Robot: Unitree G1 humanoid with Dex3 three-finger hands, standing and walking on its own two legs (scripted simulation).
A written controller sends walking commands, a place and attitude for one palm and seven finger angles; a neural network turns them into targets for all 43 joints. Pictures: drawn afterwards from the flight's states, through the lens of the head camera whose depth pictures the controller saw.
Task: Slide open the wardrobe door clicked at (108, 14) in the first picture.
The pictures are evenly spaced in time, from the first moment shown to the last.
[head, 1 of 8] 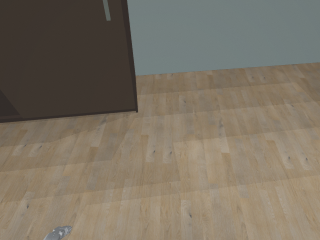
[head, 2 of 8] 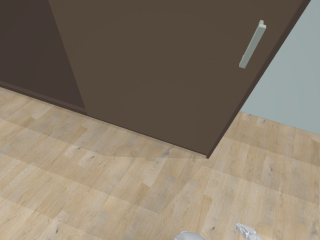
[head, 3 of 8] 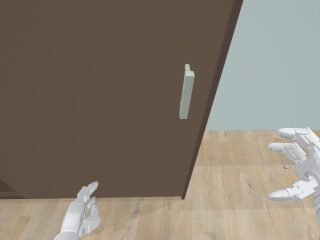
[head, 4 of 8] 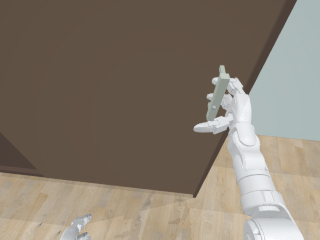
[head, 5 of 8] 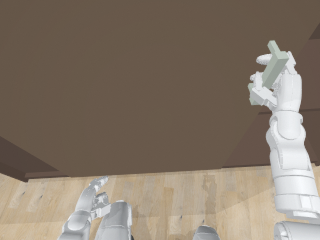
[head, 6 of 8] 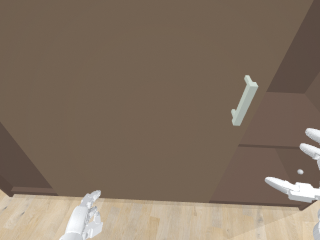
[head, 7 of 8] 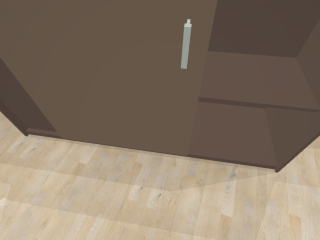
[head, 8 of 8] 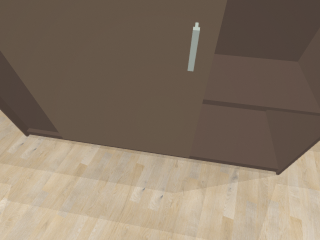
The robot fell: no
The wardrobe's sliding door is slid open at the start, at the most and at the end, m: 0.00 0.60 0.59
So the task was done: yes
